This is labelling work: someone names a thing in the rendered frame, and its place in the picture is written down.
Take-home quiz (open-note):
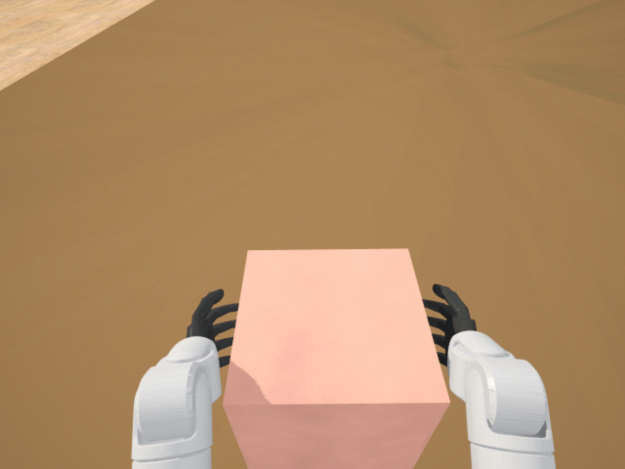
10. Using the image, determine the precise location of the robot left forearm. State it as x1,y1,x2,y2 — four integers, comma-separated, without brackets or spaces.
132,336,222,469

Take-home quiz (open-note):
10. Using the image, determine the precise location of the robot right forearm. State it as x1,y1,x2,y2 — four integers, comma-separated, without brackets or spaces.
447,330,556,469

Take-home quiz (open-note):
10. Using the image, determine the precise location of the right robot hand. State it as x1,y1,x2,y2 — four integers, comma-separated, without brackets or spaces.
422,284,477,366

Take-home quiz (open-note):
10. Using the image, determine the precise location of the left robot hand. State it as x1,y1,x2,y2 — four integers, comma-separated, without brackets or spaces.
186,289,239,368

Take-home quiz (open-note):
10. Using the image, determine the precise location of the carton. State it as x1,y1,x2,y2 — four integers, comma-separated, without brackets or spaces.
223,249,450,469

